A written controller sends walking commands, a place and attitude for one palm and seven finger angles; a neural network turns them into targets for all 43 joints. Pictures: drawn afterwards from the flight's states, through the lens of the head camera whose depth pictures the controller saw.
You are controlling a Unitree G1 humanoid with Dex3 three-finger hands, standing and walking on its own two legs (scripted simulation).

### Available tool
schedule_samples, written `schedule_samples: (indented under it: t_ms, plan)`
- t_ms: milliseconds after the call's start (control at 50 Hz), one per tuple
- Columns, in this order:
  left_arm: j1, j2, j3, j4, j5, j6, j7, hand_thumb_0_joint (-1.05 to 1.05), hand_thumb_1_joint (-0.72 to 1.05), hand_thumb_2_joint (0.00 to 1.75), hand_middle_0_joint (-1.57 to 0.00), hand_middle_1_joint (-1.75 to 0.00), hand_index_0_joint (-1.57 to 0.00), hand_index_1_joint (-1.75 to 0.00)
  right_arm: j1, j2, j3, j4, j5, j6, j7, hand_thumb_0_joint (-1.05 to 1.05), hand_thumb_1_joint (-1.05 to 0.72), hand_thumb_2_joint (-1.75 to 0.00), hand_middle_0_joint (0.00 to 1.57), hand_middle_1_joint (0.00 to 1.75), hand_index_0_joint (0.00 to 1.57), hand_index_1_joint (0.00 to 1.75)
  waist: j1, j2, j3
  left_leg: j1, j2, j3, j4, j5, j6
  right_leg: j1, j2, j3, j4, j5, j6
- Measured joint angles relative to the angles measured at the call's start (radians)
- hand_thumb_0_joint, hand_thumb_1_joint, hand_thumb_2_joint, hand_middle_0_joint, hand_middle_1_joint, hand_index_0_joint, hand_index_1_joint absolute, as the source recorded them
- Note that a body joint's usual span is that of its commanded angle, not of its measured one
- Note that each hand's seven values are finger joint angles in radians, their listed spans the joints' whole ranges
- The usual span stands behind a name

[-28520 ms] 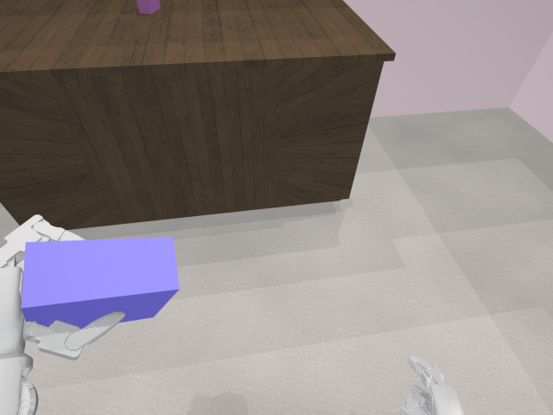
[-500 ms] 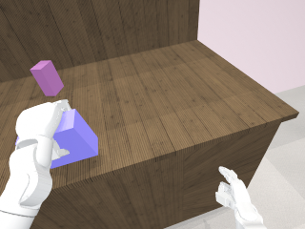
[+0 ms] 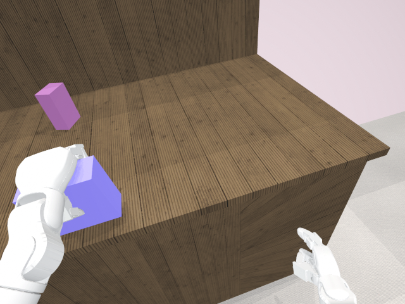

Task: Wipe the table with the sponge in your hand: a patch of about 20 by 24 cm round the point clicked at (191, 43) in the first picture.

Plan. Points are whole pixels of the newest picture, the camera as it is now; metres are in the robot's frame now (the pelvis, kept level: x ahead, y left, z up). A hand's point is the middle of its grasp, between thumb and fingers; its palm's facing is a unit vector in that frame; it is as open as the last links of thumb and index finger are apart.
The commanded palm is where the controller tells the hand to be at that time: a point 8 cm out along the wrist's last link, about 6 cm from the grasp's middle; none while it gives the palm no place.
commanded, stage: move the sponge above the wiping area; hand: left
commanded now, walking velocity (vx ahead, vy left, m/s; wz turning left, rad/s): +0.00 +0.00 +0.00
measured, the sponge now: (80, 203) +0.25 +0.30 +0.10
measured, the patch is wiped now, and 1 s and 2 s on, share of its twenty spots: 0.00 0.00 0.00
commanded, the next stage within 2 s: lower the sponge onto the table in 1.50 s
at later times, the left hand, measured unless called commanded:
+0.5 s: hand (67, 184) +0.25 +0.30 +0.16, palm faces +0.14 -0.06 -0.99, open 10.0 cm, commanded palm +0.20 +0.29 +0.23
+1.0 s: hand (66, 180) +0.25 +0.29 +0.17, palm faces +0.18 -0.07 -0.98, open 10.0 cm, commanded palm +0.20 +0.29 +0.24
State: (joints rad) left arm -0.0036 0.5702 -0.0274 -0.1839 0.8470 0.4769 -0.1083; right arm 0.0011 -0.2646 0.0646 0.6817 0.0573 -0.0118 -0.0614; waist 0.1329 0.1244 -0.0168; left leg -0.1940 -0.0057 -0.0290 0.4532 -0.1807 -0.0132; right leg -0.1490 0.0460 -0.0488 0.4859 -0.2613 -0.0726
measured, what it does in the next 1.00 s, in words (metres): stands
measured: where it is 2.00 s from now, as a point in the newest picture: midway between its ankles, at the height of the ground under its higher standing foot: outside the picture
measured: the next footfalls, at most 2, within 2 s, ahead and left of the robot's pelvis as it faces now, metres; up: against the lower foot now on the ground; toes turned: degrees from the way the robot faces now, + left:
none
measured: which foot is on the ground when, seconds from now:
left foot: down 0.00-1.00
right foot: down 0.00-1.00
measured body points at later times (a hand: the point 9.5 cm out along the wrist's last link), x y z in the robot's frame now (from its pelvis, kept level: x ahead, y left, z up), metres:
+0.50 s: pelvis +0.00 +0.00 +0.00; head -0.03 -0.06 +0.44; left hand +0.23 +0.30 +0.21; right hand +0.26 -0.18 -0.07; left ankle +0.05 +0.13 -0.74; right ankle +0.01 -0.07 -0.74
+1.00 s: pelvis +0.00 +0.01 +0.00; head -0.03 -0.05 +0.45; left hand +0.23 +0.29 +0.22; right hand +0.27 -0.17 -0.06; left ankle +0.05 +0.13 -0.74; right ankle +0.01 -0.07 -0.74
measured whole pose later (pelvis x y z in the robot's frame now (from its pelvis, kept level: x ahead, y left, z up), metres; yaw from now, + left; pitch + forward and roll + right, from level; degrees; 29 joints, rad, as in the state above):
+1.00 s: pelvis +0.00 +0.01 +0.00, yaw +0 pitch -5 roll +1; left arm -0.02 0.57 -0.03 -0.23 0.83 0.47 -0.11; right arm -0.01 -0.25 0.07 0.68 0.06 -0.02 -0.06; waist 0.14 0.13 -0.02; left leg -0.19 -0.01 -0.02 0.45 -0.18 -0.01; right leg -0.15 0.04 -0.04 0.48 -0.25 -0.06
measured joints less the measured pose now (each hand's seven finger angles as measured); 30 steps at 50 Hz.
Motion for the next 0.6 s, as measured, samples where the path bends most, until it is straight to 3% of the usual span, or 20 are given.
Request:
schedule_samples:
  t_ms: [80,260,360,480,600]
  plan:
    - [-0.004,-0.002,-0.006,0.027,0.007,-0.004,-0.011,-0.01,-0.49,1.04,-0.72,-1.35,-0.75,-1.33,0.006,-0.008,-0.005,0.000,0.001,-0.004,-0.008,0.02,-0.91,-0.90,0.20,0.30,0.20,0.30,0.001,0.001,0.002,-0.005,-0.002,-0.008,0.007,0.000,0.000,-0.001,-0.001,-0.008,0.004,-0.002,-0.001]
    - [-0.020,-0.010,-0.028,0.035,0.011,-0.081,0.012,-0.01,-0.49,1.04,-0.72,-1.34,-0.75,-1.33,0.014,0.001,-0.011,0.011,-0.006,-0.029,-0.019,0.02,-0.91,-0.90,0.20,0.30,0.20,0.30,0.008,-0.002,0.014,0.002,-0.001,-0.012,0.005,0.002,-0.002,0.009,0.000,-0.011,-0.001,0.002,-0.003]
    - [-0.048,-0.012,-0.012,0.051,0.005,-0.052,0.029,-0.01,-0.49,1.04,-0.72,-1.34,-0.75,-1.33,0.007,0.008,-0.006,0.016,-0.003,-0.023,-0.011,0.02,-0.91,-0.90,0.20,0.30,0.20,0.30,0.005,0.000,0.009,0.003,-0.001,-0.007,-0.001,0.006,-0.002,0.006,0.000,-0.007,-0.003,0.005,-0.002]
    - [-0.030,-0.008,0.002,0.024,-0.005,-0.017,0.005,-0.01,-0.49,1.04,-0.72,-1.34,-0.75,-1.33,0.003,0.006,-0.002,0.003,0.001,-0.014,-0.005,0.02,-0.91,-0.90,0.20,0.30,0.20,0.30,-0.002,0.005,-0.001,-0.003,-0.003,-0.003,0.000,0.005,0.001,-0.002,-0.002,-0.003,0.001,0.004,0.002]
    - [-0.001,-0.004,-0.011,-0.008,-0.001,-0.021,-0.010,-0.01,-0.49,1.04,-0.72,-1.34,-0.75,-1.33,0.000,-0.003,-0.004,-0.002,0.000,-0.012,-0.007,0.02,-0.91,-0.90,0.20,0.30,0.20,0.30,0.005,0.005,0.001,-0.004,-0.005,-0.002,0.006,0.002,0.004,-0.003,-0.005,-0.001,0.007,0.000,0.005]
